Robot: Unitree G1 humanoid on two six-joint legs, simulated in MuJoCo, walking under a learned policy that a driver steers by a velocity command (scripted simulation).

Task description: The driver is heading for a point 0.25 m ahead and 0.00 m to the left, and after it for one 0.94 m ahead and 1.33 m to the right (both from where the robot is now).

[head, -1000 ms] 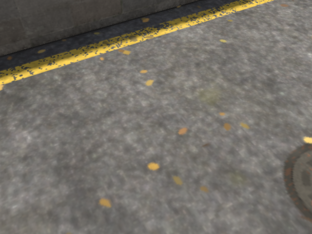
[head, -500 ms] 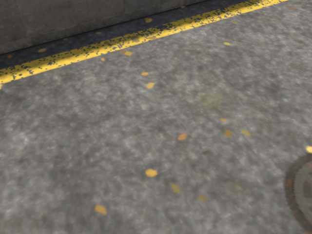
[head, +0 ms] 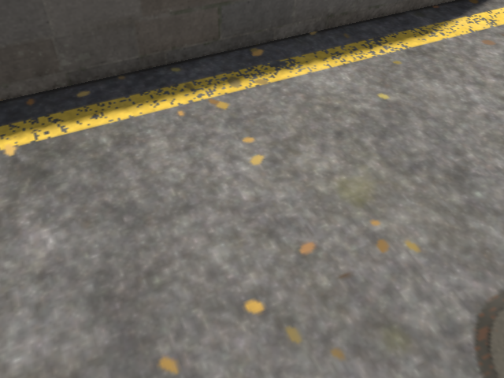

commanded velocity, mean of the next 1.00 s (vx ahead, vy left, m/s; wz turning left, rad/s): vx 0.91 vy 0.00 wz -0.76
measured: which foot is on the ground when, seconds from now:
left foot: up 0.00-0.06, down 0.08-0.56, up 0.58-0.96, down 0.98-1.00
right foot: down 0.00-0.10, up 0.12-0.54, down 0.56-0.98, up 1.00-1.00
